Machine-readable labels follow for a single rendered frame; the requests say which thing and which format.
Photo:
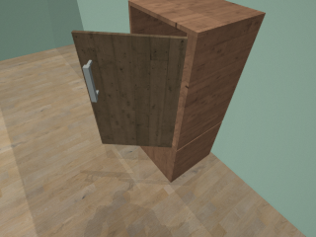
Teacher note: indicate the handle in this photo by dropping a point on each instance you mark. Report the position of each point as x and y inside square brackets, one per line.
[90, 82]

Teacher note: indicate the cupboard door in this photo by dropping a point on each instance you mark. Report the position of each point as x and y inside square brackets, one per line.
[139, 80]

